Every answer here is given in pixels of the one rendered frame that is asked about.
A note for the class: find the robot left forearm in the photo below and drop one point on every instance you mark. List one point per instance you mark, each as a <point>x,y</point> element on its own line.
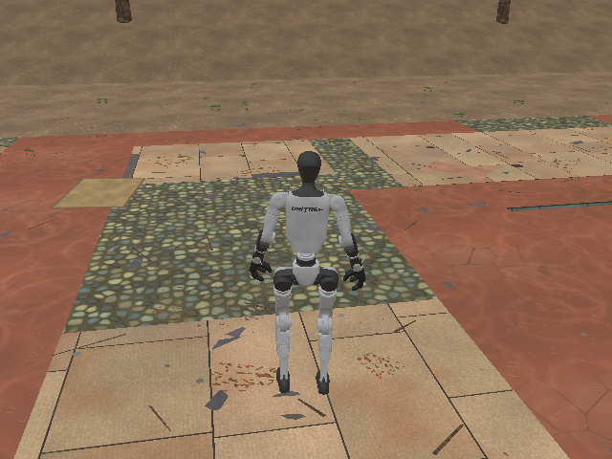
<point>259,250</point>

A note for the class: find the robot right upper arm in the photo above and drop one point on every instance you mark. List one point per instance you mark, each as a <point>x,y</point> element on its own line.
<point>342,217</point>

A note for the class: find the right robot hand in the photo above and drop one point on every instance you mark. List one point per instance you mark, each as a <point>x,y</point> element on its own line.
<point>356,276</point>

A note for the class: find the humanoid robot torso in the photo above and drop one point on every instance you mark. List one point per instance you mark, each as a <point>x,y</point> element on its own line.
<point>306,229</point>

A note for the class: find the robot right foot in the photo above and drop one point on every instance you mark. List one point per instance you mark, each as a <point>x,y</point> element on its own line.
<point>323,387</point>

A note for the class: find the robot right forearm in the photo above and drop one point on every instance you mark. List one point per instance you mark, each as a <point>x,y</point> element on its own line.
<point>354,256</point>

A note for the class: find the left robot hand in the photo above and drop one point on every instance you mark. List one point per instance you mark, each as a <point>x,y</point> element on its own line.
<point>262,268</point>

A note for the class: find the robot left upper arm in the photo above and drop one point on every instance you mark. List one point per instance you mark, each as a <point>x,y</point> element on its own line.
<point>277,201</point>

